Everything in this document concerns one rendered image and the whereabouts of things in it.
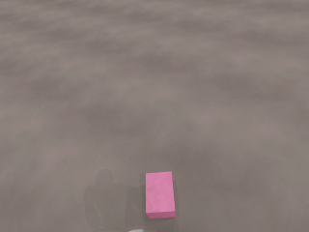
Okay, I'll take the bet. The carton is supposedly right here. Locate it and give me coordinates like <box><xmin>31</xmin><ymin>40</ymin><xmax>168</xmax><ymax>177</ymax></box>
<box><xmin>146</xmin><ymin>171</ymin><xmax>177</xmax><ymax>219</ymax></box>

